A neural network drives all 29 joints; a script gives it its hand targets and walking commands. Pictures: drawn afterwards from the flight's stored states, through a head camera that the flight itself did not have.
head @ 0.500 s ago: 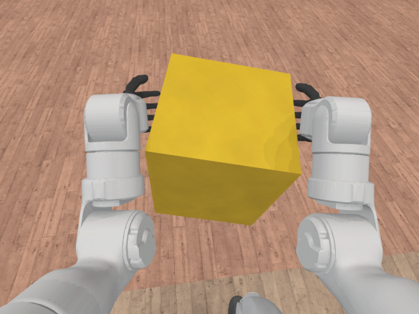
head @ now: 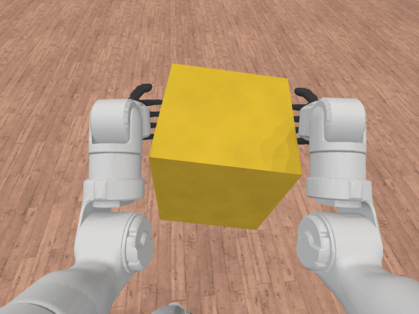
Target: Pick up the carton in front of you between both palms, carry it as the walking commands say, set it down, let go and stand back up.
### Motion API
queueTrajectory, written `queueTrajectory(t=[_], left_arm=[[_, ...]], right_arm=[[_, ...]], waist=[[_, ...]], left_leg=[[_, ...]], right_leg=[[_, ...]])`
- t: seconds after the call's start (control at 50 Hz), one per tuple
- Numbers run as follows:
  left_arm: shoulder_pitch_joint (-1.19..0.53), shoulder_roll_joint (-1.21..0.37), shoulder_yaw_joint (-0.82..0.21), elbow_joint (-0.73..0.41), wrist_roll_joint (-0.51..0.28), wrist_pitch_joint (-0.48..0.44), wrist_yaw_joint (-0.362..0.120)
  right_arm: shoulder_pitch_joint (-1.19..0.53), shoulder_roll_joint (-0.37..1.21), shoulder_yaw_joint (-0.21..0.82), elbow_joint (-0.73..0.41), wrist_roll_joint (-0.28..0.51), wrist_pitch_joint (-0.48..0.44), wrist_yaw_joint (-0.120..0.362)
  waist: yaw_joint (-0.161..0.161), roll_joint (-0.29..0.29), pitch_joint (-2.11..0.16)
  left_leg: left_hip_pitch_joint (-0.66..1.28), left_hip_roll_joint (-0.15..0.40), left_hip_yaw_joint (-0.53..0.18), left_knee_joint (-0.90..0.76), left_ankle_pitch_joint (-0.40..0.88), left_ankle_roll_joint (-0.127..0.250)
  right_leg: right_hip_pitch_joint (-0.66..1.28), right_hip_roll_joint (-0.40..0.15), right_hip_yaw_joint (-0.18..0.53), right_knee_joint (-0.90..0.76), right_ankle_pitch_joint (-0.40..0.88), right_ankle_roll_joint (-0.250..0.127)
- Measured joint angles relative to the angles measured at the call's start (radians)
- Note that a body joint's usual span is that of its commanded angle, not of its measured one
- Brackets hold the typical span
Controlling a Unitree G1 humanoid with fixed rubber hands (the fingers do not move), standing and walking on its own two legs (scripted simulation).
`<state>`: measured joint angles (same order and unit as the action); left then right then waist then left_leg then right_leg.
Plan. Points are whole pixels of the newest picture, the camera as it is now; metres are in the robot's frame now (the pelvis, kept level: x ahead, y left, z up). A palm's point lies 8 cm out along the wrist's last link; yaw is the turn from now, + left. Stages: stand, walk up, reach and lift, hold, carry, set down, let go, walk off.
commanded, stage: carry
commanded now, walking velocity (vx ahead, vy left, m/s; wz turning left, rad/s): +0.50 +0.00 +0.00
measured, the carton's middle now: (218, 155) +0.39 +0.01 +0.09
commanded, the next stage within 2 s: none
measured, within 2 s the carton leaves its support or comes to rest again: neither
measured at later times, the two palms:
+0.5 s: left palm (172, 74) +0.62 +0.12 +0.12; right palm (287, 74) +0.64 -0.17 +0.12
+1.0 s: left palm (169, 31) +0.88 +0.16 +0.11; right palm (262, 34) +0.87 -0.13 +0.12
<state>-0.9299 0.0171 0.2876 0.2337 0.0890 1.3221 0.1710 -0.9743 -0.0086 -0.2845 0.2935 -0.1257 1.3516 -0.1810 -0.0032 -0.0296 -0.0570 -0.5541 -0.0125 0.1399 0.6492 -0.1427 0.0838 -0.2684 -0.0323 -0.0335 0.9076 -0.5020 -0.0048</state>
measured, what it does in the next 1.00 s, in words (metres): walks ahead: right foot, then left foot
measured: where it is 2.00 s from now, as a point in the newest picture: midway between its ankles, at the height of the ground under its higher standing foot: (213, 138)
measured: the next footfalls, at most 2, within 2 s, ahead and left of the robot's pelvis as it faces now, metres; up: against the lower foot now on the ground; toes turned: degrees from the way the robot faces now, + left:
right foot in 0.38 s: +0.39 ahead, -0.11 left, +0.00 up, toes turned -7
left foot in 0.82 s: +0.67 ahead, +0.11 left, +0.00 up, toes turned +10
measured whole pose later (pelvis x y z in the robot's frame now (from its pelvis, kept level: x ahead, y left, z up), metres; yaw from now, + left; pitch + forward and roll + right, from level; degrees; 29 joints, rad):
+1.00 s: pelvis +0.60 +0.03 +0.03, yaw -2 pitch +4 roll +0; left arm -0.23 -0.15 0.13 -0.17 0.15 1.23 0.14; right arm -0.26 0.15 -0.13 -0.14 -0.13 1.25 -0.18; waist -0.02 -0.02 -0.16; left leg -0.30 0.02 0.21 0.42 -0.19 0.07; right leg -0.48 -0.07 -0.08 1.02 -0.37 0.00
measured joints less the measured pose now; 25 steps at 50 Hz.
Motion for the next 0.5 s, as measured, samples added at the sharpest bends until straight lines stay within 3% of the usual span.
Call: queueTrajectory(t=[0.04,0.1,0.22,0.34,0.38,0.42,0.44,0.5], left_arm=[[0.018,0.001,0.007,0.032,0.007,-0.004,-0.010],[0.052,-0.017,0.008,0.054,0.026,-0.008,-0.014],[0.108,-0.041,0.007,0.007,0.041,-0.045,-0.015],[0.180,-0.060,-0.010,-0.047,0.042,-0.078,-0.018],[0.209,-0.073,-0.023,-0.061,0.047,-0.083,-0.019],[0.255,-0.104,-0.040,-0.077,0.062,-0.106,-0.019],[0.282,-0.120,-0.048,-0.087,0.073,-0.112,-0.020],[0.393,-0.156,-0.064,-0.162,0.084,-0.108,-0.017]], right_arm=[[0.025,0.011,0.009,0.027,-0.001,-0.008,-0.005],[0.082,0.017,0.012,0.033,0.028,-0.015,-0.025],[0.134,0.024,0.023,0.004,0.055,-0.059,-0.039],[0.191,0.055,0.016,-0.042,0.020,-0.089,-0.020],[0.226,0.063,0.016,-0.070,-0.003,-0.086,0.000],[0.270,0.056,0.024,-0.097,-0.014,-0.093,0.020],[0.298,0.057,0.023,-0.111,-0.018,-0.096,0.029],[0.391,0.081,0.036,-0.170,-0.024,-0.090,0.038]], waist=[[-0.028,0.011,0.004],[-0.055,0.023,0.012],[-0.068,0.032,0.034],[-0.022,0.028,0.000],[-0.012,0.025,-0.018],[0.009,0.061,-0.028],[0.016,0.061,-0.028],[0.020,0.037,-0.023]], left_leg=[[0.042,0.001,-0.011,-0.004,-0.065,0.002],[0.122,0.005,-0.022,-0.077,-0.080,-0.011],[0.271,0.012,-0.035,-0.205,-0.112,-0.015],[0.421,0.019,-0.036,-0.255,-0.211,-0.054],[0.445,0.025,-0.037,-0.182,-0.280,-0.071],[0.387,0.058,-0.053,0.028,-0.303,-0.084],[0.331,0.048,-0.077,0.168,-0.311,-0.087],[0.177,0.020,-0.090,0.405,-0.290,-0.083]], right_leg=[[-0.113,0.034,0.027,0.246,0.013,-0.014],[-0.247,0.038,0.013,0.308,0.076,-0.020],[-0.380,0.004,-0.014,0.000,0.171,-0.002],[-0.302,0.006,-0.079,-0.380,0.402,-0.007],[-0.210,0.013,-0.116,-0.498,0.460,-0.021],[-0.193,0.033,-0.142,-0.448,0.426,-0.066],[-0.185,0.031,-0.146,-0.425,0.391,-0.075],[-0.117,0.016,-0.142,-0.458,0.345,-0.062]])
